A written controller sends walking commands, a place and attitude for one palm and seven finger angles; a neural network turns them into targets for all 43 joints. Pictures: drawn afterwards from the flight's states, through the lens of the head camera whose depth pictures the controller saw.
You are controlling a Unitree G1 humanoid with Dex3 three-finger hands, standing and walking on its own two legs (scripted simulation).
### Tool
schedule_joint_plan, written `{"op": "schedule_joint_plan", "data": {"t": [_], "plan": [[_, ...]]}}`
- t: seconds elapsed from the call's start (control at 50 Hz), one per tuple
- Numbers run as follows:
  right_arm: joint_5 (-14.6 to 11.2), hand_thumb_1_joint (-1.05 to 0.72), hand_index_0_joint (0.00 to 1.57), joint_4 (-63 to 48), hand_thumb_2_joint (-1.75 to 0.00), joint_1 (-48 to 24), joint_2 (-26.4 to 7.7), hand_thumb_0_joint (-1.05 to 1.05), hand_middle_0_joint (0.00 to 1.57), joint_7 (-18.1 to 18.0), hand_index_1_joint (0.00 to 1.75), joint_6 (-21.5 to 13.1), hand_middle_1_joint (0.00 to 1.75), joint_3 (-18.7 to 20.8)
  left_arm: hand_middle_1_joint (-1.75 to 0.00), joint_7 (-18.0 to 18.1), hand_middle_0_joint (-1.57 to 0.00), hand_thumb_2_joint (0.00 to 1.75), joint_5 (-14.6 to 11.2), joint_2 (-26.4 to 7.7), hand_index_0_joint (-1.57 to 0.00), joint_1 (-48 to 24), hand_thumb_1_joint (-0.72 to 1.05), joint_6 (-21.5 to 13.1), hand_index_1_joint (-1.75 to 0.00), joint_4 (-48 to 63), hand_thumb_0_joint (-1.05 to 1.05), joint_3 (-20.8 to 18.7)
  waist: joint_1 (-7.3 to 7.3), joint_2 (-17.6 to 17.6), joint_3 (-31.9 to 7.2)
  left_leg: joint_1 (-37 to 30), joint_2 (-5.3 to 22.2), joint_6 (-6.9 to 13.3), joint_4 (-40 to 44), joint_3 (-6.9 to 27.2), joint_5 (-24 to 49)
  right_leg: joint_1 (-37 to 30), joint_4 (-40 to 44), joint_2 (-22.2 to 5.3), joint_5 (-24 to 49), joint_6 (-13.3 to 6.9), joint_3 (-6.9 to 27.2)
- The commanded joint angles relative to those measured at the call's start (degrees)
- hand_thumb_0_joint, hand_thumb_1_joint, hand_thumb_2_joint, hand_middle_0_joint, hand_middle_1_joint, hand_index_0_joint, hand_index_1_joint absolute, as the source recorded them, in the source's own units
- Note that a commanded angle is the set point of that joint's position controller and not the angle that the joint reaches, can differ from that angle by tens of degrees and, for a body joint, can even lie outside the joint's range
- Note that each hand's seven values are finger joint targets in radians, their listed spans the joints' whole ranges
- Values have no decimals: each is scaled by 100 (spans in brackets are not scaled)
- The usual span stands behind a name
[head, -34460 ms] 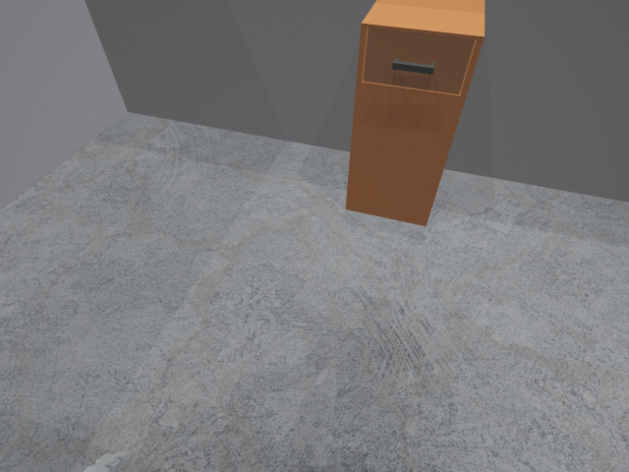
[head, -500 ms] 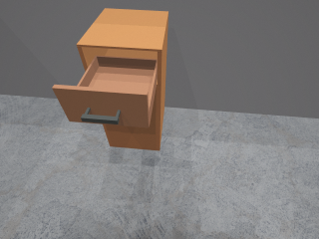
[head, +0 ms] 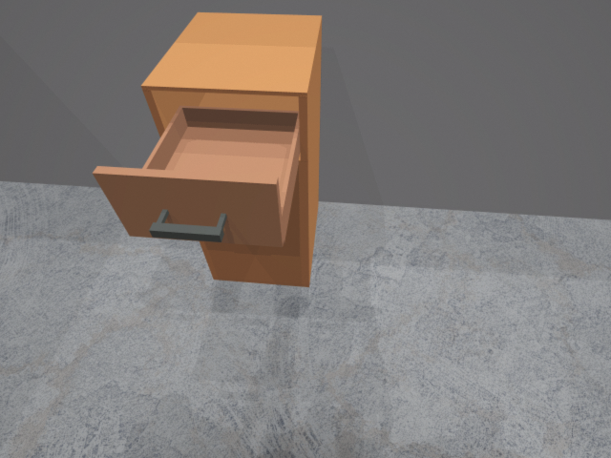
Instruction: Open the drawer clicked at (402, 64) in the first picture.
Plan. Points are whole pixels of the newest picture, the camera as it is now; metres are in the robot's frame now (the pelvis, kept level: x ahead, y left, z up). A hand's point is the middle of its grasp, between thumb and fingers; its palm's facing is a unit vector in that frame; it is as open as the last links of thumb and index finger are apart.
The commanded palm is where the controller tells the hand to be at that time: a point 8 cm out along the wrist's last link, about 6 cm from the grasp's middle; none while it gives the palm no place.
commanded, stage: look to check the result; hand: left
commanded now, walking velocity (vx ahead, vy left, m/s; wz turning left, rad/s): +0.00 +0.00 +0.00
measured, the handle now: (190, 224) +0.51 +0.25 -0.05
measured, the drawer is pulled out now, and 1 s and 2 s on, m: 0.29 0.29 0.29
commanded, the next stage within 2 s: stand and wait in 0.16 s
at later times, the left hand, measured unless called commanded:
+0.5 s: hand out of the picture +0.00 +0.14 -0.17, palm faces +0.06 -0.98 -0.20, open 7.4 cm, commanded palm none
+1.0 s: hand out of the picture +0.01 +0.14 -0.17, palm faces +0.06 -0.98 -0.20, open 7.4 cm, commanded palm none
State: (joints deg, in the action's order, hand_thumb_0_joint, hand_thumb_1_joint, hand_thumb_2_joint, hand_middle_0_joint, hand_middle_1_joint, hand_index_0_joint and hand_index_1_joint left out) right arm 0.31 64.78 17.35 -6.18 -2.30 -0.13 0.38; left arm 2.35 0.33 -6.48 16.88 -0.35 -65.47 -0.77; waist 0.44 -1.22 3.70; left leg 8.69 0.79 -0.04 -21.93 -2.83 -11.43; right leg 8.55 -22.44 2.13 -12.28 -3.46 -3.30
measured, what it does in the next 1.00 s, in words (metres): stands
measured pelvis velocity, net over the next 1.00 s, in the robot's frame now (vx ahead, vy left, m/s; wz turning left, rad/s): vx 0.02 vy -0.03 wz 0.01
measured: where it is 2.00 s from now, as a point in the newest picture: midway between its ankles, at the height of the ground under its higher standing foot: outside the picture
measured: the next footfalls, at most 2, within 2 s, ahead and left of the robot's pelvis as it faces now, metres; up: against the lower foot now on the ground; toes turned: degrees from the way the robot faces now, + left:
none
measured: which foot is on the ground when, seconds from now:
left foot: down 0.00-1.00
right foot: down 0.00-1.00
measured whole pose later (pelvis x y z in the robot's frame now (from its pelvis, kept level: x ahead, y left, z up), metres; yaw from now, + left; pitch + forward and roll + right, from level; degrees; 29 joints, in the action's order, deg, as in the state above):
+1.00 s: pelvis +0.02 -0.03 +0.00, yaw +0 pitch -1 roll +0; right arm 0.3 64.9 17.3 -6.4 -2.9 0.3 0.6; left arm 2.7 0.2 -6.3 16.3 -0.6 -65.2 -1.2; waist 0.6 -1.4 3.8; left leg 7.2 3.0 -2.5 -21.9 -1.6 -13.2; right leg 6.0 -20.6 4.5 -13.5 -5.6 -4.4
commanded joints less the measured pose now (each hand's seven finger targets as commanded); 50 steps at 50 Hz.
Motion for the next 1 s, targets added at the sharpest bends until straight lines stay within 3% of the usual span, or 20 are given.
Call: {"op": "schedule_joint_plan", "data": {"t": [0.0,0.26,0.4,0.52,0.62,0.74,0.78,0.98], "plan": [[22,-90,20,-28,-90,536,-440,0,20,-35,30,-33,30,62,-30,24,-20,90,21,-603,-20,452,90,-79,-30,107,0,-95,-4,112,154,16,484,159,334,483,488,234,537,-742,500,9,683],[39,-90,20,-3,-90,526,-408,0,20,-38,30,6,30,55,-30,27,-20,90,20,-596,-20,415,90,-80,-30,113,0,-103,-1,67,322,63,452,118,291,444,406,256,645,-746,424,-3,699],[32,-90,20,-13,-90,522,-441,0,20,-51,30,-4,30,69,-30,33,-20,90,7,-635,-20,434,90,-102,-30,126,0,-116,-3,119,73,-67,461,97,220,403,595,52,594,-788,953,1,689],[28,-90,20,-13,-90,530,-418,0,20,-55,30,36,30,75,-30,50,-20,90,18,-607,-20,488,90,-93,-30,107,0,-114,-1,154,279,-42,449,78,170,362,448,217,701,-778,761,34,713],[26,-90,20,-12,-90,590,-413,0,20,-54,30,51,30,83,-30,58,-20,90,16,-648,-20,468,90,-92,-30,129,0,-131,13,182,218,-15,422,67,120,314,357,148,782,-791,683,107,771],[30,-90,20,-8,-90,594,-397,0,20,-79,30,23,30,74,-30,56,-20,90,6,-605,-20,465,90,-96,-30,129,0,-135,8,18,148,-40,470,61,146,323,588,-4,645,-783,1208,62,695],[32,-90,20,-12,-90,586,-425,0,20,-85,30,17,30,70,-30,56,-20,90,0,-621,-20,472,90,-101,-30,126,0,-141,-1,105,68,-51,475,57,144,312,642,-94,611,-782,1390,75,686],[34,-90,20,-17,-90,573,-429,0,20,-87,30,39,30,76,-30,58,-20,90,-1,-638,-20,448,90,-91,-30,125,0,-141,9,134,165,-48,464,48,147,288,520,-42,678,-778,1286,119,731]]}}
